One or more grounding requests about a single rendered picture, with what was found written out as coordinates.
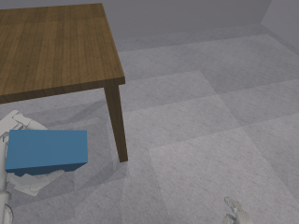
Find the table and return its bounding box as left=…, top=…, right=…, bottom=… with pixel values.
left=0, top=3, right=128, bottom=162

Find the left robot hand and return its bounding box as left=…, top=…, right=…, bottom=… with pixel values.
left=0, top=110, right=64, bottom=197

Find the right robot hand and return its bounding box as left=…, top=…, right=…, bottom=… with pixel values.
left=221, top=196, right=254, bottom=224

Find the robot left forearm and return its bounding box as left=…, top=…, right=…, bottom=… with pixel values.
left=0, top=191, right=14, bottom=224

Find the sponge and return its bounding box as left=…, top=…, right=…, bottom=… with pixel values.
left=5, top=130, right=88, bottom=177

